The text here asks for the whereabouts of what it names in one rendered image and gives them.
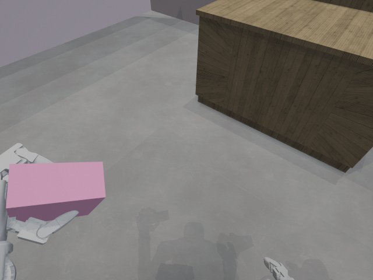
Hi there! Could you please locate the robot left hand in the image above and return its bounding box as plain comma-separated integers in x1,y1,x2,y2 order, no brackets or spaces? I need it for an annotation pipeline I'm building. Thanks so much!
0,143,79,245

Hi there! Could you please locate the sponge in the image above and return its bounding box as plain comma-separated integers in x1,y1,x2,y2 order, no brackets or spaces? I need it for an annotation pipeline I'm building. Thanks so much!
6,162,105,222

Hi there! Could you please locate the left robot forearm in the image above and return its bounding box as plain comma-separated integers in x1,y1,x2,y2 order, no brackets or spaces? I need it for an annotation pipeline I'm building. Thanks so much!
0,241,16,280

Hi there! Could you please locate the robot right hand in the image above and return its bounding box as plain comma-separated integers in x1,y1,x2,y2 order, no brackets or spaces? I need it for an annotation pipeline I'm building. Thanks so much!
264,257,294,280

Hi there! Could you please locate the table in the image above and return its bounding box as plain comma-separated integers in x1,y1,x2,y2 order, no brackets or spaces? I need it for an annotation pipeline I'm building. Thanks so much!
195,0,373,173

